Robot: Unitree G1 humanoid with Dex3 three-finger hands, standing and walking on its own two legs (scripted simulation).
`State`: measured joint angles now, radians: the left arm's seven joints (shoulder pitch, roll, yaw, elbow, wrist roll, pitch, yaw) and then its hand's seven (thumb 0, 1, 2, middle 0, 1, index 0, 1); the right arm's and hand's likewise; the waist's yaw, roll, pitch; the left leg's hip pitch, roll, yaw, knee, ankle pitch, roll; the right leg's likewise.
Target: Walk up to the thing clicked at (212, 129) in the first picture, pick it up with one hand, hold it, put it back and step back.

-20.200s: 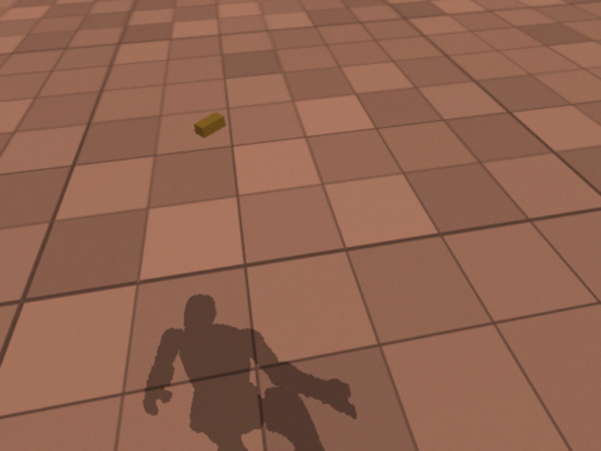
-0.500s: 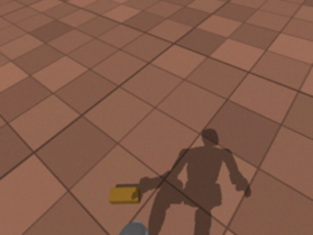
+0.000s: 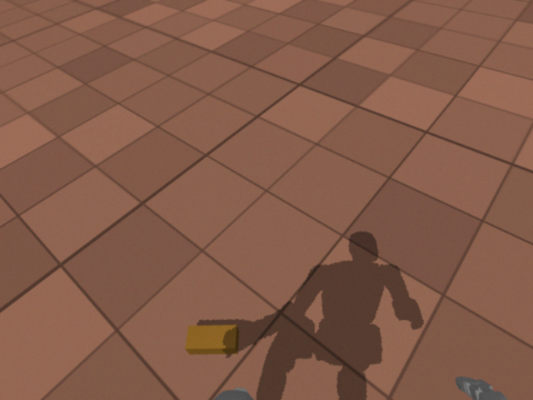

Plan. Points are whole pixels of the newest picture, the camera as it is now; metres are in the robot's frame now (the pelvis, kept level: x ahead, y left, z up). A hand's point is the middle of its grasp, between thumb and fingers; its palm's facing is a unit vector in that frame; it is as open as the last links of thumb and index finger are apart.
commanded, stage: walk up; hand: left
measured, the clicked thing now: (213, 339) +0.43 +0.28 -0.72
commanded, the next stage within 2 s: stand in 1.74 s
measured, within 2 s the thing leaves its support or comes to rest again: neither
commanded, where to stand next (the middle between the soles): +0.06 +0.02 m, yaw +2 degrees
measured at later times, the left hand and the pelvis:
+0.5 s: hand out of the picture +0.06 +0.29 -0.14, palm faces +0.00 -0.93 -0.36, open 7.4 cm; pelvis -0.01 +0.02 +0.01, yaw +1 degrees
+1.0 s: hand out of the picture +0.09 +0.28 -0.13, palm faces +0.02 -0.93 -0.37, open 7.4 cm; pelvis +0.01 +0.01 +0.02, yaw +2 degrees
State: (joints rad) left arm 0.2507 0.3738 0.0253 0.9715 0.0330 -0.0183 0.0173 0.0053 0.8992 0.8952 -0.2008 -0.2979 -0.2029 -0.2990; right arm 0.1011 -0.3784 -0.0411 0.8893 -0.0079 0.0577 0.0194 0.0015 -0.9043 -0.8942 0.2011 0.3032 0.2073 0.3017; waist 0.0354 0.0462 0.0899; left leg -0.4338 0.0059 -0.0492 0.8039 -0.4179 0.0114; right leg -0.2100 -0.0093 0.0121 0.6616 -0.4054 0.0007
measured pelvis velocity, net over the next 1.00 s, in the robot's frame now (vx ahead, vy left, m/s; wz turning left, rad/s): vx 0.01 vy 0.01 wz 0.03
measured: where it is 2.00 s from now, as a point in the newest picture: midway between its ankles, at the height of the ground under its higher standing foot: outside the picture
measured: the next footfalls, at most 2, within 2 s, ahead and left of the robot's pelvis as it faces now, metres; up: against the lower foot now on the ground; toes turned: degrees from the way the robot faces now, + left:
left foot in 0.12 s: +0.05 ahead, +0.15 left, +0.00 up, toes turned +0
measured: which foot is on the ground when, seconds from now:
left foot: up 0.00-0.10, down 0.12-1.00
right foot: down 0.00-1.00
